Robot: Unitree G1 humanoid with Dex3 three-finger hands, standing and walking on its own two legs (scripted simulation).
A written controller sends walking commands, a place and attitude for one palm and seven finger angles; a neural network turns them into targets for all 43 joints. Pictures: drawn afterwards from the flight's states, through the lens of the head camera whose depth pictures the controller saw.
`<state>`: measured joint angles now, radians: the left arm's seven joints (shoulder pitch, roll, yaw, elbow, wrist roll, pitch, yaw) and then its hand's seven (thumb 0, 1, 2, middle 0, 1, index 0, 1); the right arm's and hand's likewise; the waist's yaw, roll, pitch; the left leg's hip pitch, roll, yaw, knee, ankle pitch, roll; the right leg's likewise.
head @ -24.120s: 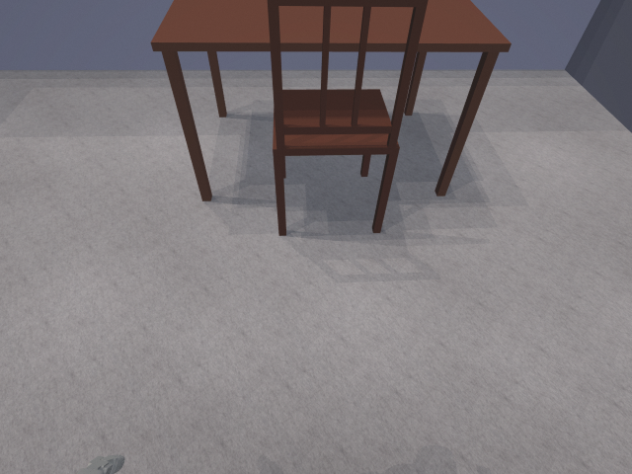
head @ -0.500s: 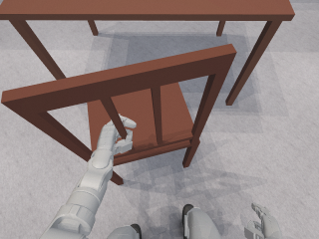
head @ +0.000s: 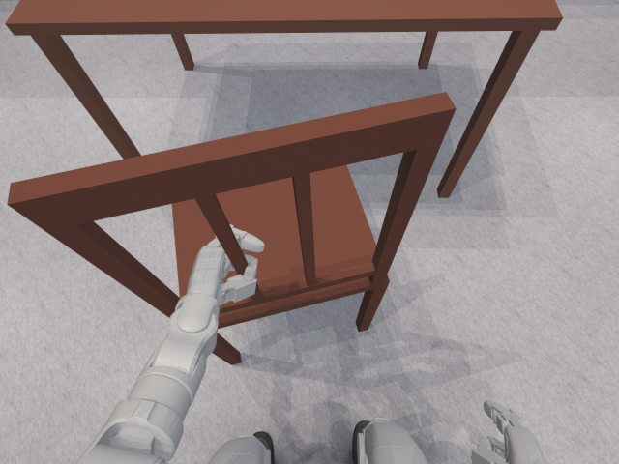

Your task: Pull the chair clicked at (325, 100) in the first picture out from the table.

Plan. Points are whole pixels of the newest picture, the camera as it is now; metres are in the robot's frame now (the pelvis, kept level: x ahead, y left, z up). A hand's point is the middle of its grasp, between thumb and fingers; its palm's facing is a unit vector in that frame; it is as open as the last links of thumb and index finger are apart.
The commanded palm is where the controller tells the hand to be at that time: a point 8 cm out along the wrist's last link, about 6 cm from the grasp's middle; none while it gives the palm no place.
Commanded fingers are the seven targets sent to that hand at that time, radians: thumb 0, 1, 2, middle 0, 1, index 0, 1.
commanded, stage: step backward, pulling the chair out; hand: left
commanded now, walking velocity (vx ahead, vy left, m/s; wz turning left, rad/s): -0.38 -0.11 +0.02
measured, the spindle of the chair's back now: (236, 257) +0.38 +0.12 -0.05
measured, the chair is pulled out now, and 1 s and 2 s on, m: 0.35 0.47 0.54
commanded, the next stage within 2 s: stop walking, hand still on the chair in 1.34 s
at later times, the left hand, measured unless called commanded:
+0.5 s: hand (240, 326) +0.28 +0.10 -0.05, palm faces -0.10 -0.97 -0.20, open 5.2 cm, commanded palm +0.26 +0.15 -0.05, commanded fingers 0.00 0.90 0.90 -0.50 -1.45 -0.50 -1.45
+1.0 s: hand (231, 375) +0.22 +0.11 -0.05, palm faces -0.09 -0.97 -0.21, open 5.3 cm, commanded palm +0.19 +0.16 -0.05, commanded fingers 0.00 0.90 0.90 -0.50 -1.45 -0.50 -1.45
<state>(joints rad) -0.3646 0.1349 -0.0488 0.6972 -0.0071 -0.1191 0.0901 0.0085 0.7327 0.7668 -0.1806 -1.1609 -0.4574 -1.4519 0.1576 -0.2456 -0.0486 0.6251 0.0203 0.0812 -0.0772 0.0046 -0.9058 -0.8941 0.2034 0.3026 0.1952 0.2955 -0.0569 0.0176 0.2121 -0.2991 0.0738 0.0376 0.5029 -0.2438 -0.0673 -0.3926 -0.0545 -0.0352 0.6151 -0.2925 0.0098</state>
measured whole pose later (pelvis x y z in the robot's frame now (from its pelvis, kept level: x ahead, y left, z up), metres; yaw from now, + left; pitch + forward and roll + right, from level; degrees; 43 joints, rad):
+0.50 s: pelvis -0.06 +0.01 +0.00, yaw +0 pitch +3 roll +1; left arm -0.35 0.13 -0.05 0.69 -0.01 -0.12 0.09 0.02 0.73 0.77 -0.17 -1.16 -0.45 -1.45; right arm 0.17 -0.23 -0.05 0.62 0.02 0.08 -0.07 0.00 -0.91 -0.89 0.20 0.30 0.19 0.30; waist -0.05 0.03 0.20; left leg -0.27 0.08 0.05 0.50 -0.27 -0.05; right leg -0.41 -0.04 -0.04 0.69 -0.36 0.00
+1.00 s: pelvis -0.12 +0.01 +0.00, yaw +0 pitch +2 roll +1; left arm -0.34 0.13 -0.04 0.67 0.00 -0.12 0.08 0.02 0.72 0.78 -0.18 -1.17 -0.44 -1.45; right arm 0.18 -0.24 -0.05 0.63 0.02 0.06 -0.05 0.00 -0.91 -0.89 0.20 0.30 0.19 0.30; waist -0.04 0.04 0.20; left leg -0.30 0.09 0.03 0.51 -0.24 -0.07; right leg -0.36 -0.03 -0.05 0.64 -0.36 0.00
